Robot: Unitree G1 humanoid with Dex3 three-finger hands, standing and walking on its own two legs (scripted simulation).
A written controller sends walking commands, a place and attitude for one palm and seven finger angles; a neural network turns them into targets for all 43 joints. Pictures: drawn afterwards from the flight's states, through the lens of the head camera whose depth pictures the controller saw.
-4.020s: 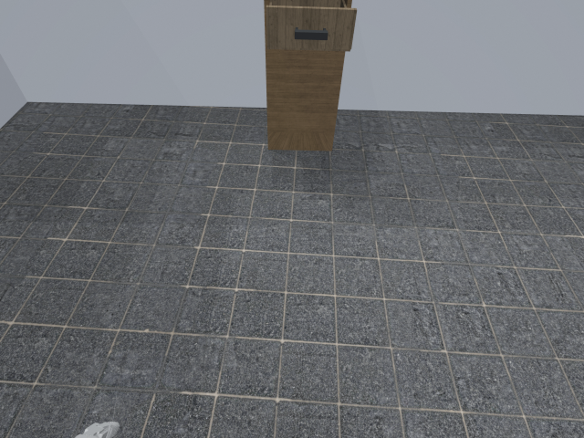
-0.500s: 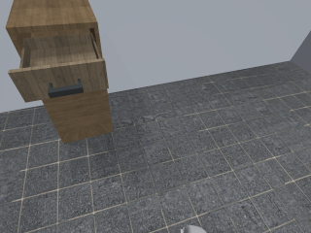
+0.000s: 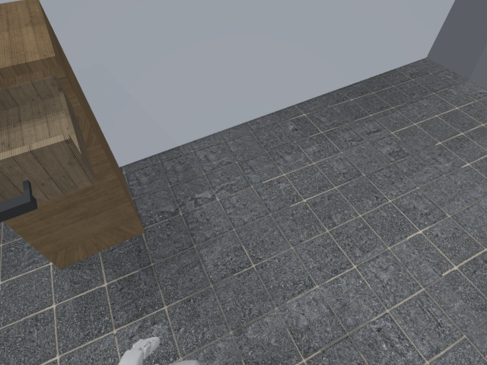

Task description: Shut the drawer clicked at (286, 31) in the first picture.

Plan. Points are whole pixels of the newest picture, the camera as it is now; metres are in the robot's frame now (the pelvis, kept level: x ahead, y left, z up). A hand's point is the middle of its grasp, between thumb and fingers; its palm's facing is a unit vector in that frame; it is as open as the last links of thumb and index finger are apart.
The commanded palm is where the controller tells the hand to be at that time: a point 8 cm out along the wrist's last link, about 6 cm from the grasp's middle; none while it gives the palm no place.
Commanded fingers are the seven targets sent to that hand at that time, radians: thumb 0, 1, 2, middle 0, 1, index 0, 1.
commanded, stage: turn to face it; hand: left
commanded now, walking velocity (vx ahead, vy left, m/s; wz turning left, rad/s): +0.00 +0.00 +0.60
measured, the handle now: out of the picture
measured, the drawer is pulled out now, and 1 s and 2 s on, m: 0.29 0.29 0.29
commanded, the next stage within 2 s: take the last steps up to it in 0.82 s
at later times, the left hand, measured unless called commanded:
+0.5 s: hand out of the picture +0.00 +0.29 -0.16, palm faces +0.32 -0.91 -0.25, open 7.4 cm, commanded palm none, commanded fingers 0.00 0.90 0.90 -0.20 -0.30 -0.20 -0.30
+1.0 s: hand out of the picture -0.02 +0.18 -0.14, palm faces +0.47 -0.85 -0.25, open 7.3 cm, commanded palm none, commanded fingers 0.00 0.90 0.90 -0.20 -0.30 -0.20 -0.30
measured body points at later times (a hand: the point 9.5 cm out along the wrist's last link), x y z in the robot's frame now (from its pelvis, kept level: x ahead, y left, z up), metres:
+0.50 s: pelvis +0.01 +0.05 +0.01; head +0.03 +0.09 +0.46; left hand -0.02 +0.34 -0.14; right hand +0.14 -0.17 -0.12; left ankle +0.02 +0.13 -0.73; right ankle +0.03 -0.11 -0.64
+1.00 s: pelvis +0.00 -0.01 +0.02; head +0.02 -0.04 +0.46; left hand -0.04 +0.23 -0.12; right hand +0.15 -0.22 -0.15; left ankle -0.07 +0.12 -0.65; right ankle +0.04 -0.10 -0.73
